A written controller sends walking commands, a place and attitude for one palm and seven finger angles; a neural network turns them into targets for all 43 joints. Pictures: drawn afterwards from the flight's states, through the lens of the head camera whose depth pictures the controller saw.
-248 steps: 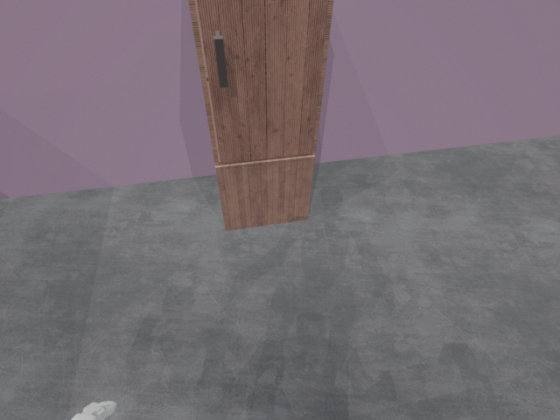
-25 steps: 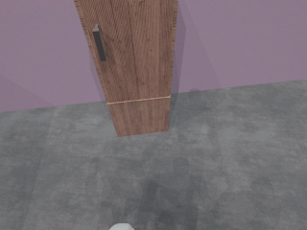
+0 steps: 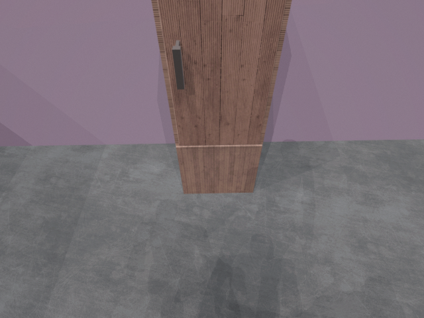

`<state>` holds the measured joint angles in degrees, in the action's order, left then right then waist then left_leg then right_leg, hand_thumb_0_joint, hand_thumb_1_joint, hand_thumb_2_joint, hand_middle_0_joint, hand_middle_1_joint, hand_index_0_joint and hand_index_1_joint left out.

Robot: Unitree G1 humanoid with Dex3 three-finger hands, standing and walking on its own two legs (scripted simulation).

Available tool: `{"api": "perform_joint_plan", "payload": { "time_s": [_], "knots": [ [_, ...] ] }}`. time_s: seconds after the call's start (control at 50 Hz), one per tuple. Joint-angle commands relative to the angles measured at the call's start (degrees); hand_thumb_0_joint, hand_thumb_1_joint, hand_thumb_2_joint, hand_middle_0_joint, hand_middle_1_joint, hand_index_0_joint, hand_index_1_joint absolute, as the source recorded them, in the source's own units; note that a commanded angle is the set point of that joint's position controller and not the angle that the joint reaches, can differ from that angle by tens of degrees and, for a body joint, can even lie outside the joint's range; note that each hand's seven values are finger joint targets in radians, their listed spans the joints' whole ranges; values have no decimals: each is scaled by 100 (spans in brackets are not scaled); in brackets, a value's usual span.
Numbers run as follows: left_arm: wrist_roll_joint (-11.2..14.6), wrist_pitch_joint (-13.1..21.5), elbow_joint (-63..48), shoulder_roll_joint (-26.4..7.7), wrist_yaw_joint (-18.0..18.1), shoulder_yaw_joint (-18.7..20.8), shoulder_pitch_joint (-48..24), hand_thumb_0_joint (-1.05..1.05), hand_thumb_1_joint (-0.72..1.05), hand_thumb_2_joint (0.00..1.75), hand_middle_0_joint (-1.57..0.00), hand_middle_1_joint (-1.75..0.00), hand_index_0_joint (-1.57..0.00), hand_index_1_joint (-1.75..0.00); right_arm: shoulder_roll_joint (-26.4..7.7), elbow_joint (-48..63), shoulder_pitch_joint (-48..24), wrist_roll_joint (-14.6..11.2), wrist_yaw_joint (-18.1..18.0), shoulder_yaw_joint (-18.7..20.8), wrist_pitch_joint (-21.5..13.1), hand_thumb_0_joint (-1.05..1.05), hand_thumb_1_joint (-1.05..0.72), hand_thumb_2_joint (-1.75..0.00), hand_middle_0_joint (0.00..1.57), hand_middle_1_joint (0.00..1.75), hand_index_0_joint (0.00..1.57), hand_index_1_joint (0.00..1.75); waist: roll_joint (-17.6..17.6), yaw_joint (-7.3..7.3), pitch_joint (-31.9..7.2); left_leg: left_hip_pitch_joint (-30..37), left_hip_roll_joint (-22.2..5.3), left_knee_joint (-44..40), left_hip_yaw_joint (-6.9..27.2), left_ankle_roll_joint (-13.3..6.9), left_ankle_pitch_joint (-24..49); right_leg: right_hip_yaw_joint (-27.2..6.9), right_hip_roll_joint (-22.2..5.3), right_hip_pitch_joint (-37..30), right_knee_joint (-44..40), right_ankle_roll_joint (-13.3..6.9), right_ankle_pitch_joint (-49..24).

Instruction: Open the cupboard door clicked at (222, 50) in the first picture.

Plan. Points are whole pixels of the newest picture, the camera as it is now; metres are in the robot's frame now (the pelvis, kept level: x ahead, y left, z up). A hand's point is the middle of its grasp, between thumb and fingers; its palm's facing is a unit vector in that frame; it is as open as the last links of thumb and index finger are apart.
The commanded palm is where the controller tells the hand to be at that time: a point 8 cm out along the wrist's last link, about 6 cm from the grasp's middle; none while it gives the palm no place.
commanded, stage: take the last steps up to it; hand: left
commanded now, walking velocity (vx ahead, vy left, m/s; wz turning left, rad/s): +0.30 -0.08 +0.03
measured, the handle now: (179, 65) +0.81 +0.15 +0.06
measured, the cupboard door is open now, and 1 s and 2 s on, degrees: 0 0 0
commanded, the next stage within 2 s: come to a stop and stand still in 0.82 s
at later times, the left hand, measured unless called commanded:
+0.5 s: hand out of the picture -0.02 +0.13 -0.17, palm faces +0.19 -0.98 -0.11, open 7.4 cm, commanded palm none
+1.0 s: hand (162, 222) +0.38 +0.16 -0.16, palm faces -0.02 -0.97 -0.23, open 7.4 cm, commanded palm none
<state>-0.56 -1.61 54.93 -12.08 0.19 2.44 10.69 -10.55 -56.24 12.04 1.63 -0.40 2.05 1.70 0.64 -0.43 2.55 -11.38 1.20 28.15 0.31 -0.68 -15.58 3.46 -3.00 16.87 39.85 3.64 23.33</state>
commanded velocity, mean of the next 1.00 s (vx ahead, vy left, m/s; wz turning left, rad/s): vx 0.18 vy -0.06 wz -0.01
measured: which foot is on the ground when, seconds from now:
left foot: down 0.00-0.04, up 0.06-0.50, down 0.52-0.98, up 1.00-1.00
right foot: up 0.00-0.02, down 0.04-0.52, up 0.54-0.96, down 0.98-1.00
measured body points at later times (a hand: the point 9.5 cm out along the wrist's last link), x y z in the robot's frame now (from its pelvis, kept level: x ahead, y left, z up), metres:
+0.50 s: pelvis +0.11 +0.01 -0.01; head +0.13 +0.02 +0.44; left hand -0.03 +0.18 -0.16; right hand +0.18 -0.22 -0.15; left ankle +0.17 +0.12 -0.73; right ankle +0.00 -0.11 -0.74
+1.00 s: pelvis +0.27 -0.03 -0.01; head +0.29 -0.05 +0.44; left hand +0.38 +0.21 -0.14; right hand +0.20 -0.23 -0.18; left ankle +0.17 +0.12 -0.73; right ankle +0.35 -0.13 -0.74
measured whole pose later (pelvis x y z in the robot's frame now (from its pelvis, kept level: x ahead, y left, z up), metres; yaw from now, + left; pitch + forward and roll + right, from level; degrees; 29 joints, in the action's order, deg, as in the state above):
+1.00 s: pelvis +0.27 -0.03 -0.01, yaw +0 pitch -1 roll +2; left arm -1.3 2.2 57.8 -10.1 -0.8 3.2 7.7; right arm -7.6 -64.6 22.4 1.5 -0.9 2.8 -1.3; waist 1.4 -3.0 3.6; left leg -4.3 -6.0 31.6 -9.4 3.2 -24.2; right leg 6.8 -4.4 22.4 33.5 -0.6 8.3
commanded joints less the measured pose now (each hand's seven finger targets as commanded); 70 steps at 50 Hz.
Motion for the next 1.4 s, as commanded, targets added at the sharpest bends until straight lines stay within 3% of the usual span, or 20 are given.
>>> {"api": "perform_joint_plan", "payload": {
  "time_s": [0.0,0.02,0.04,0.18,0.4,0.46,0.48,0.5,0.52,0.58,0.66,0.88,0.92,0.94,0.96,0.98,1.02,1.12,1.2,1.38],
  "knots": [
    [-146,287,159,-656,28,130,1180,0,90,90,-20,-30,-20,-30,-543,199,131,-69,-34,172,-169,0,-90,-90,20,30,20,30,-691,391,-264,-1612,-523,499,652,-238,-1366,-804,-595,-1999,-2170,-267,52],
    [-176,317,205,-1128,68,230,1446,0,90,90,-20,-30,-20,-30,-237,374,-15,-96,-8,78,-176,0,-90,-90,20,30,20,30,-2079,530,24,-2568,50,1822,-85,28,-1810,-2585,-1841,-2027,-3050,-822,1074],
    [-99,291,163,-1134,95,208,1523,0,90,90,-20,-30,-20,-30,-587,472,-302,-26,29,171,-153,0,-90,-90,20,30,20,30,-1432,607,321,-2675,-236,2532,166,-7,-1757,-2881,-2152,-1377,-3422,-1168,1804],
    [-37,521,346,-237,99,22,1191,0,90,90,-20,-30,-20,-30,-291,-161,338,19,140,248,-92,0,-90,-90,20,30,20,30,-658,9,617,-2267,-618,3409,-143,186,251,-771,-1063,-664,-3291,-942,-330],
    [-124,559,1047,-207,126,55,2079,0,90,90,-20,-30,-20,-30,35,50,-574,-39,157,137,-358,0,-90,-90,20,30,20,30,-781,318,389,-1823,-617,1148,-703,48,-196,-683,-1194,-1464,-2620,-1289,-2230],
    [-58,523,1079,-183,100,70,1857,0,90,90,-20,-30,-20,-30,-135,-377,625,-9,47,176,-485,0,-90,-90,20,30,20,30,-399,-235,-85,224,-274,28,-976,-73,438,-193,-751,-815,-1155,-1000,-2853],
    [-19,522,1067,34,76,38,1959,0,90,90,-20,-30,-20,-30,-553,-601,1406,24,-22,268,-538,0,-90,-90,20,30,20,30,405,-530,-642,1552,-973,-287,-77,-285,512,71,-404,-65,184,-755,-2362],
    [31,519,939,319,26,-35,2074,0,90,90,-20,-30,-20,-30,-1145,-740,1999,40,-87,393,-555,0,-90,-90,20,30,20,30,1713,-585,-1077,2548,-2559,-837,1989,-866,832,460,218,1377,1743,-467,337],
    [-31,476,750,85,36,-19,1653,0,90,90,-20,-30,-20,-30,-1291,-750,2134,-30,-137,402,-478,0,-90,-90,20,30,20,30,1192,-664,-906,2220,-2927,-1258,2470,-1176,561,-63,149,1663,2615,-559,960],
    [-102,382,760,175,-34,65,1097,0,90,90,-20,-30,-20,-30,-537,-548,1070,-16,-175,209,-528,0,-90,-90,20,30,20,30,388,-286,355,443,-2461,-1625,1339,-963,815,-316,-414,1772,3061,-473,-107],
    [-123,217,773,430,-79,87,1468,0,90,90,-20,-30,-20,-30,-258,-404,714,-35,-162,133,-614,0,-90,-90,20,30,20,30,517,116,312,-249,-1913,-1751,88,-752,1069,-180,-474,1205,2375,-304,-775],
    [-87,252,99,86,-134,116,-22,0,90,90,-20,-30,-20,-30,-638,-471,1051,49,-109,277,-461,0,-90,-90,20,30,20,30,613,-149,392,409,-1847,-1160,-225,-702,1818,343,-182,775,-332,-304,-997],
    [-93,348,278,-20,-93,125,482,0,90,90,-20,-30,-20,-30,-555,-526,1041,11,-102,236,-422,0,-90,-90,20,30,20,30,397,129,55,250,-1524,-236,-469,-430,2235,503,57,-337,-1169,-342,-1627],
    [-96,441,453,-280,-42,163,1031,0,90,90,-20,-30,-20,-30,-414,-559,1065,-40,-84,179,-441,0,-90,-90,20,30,20,30,-7,390,-360,-92,-1229,503,-671,-168,1972,147,-239,-1290,-1396,-376,-2725],
    [-120,541,574,-769,58,242,1343,0,90,90,-20,-30,-20,-30,-19,-533,1362,-114,-68,86,-447,0,-90,-90,20,30,20,30,-1211,376,-1100,-980,-697,1601,-946,145,136,-1235,-1542,-2518,-1361,-744,-5039],
    [-22,515,559,-1012,80,208,1459,0,90,90,-20,-30,-20,-30,-62,-487,1458,-176,-130,69,-350,0,-90,-90,20,30,20,30,-1294,314,-1523,-664,-434,2302,-495,234,-2016,-1512,-2192,-2323,-1452,-1272,-6874],
    [-34,421,425,-816,172,200,777,0,90,90,-20,-30,-20,-30,-58,-539,1299,-211,-173,124,-196,0,-90,-90,20,30,20,30,-1217,214,-1199,-755,-517,2856,-237,226,-1962,-1112,-2041,-1751,-1412,-1527,-7390],
    [-71,207,202,-732,276,222,205,0,90,90,-20,-30,-20,-30,-151,-478,834,-136,-126,218,134,0,-90,-90,20,30,20,30,-556,154,-495,-1148,-319,3675,29,339,-1361,-772,-1873,-697,-1767,-1407,-5735],
    [-72,163,-11,-747,313,286,21,0,90,90,-20,-30,-20,-30,-320,-244,609,-38,-38,308,308,0,-90,-90,20,30,20,30,-854,119,-573,-1484,-265,4099,186,453,-782,-733,-1843,-461,-2078,-1353,-4186],
    [-204,49,-177,-1010,220,350,-7,0,90,90,-20,-30,-20,-30,-403,131,191,-59,76,235,134,0,-90,-90,20,30,20,30,-1354,236,-465,-758,-278,1946,-195,289,-1039,-1086,-1608,-81,-2741,-1206,-408]
  ]
}}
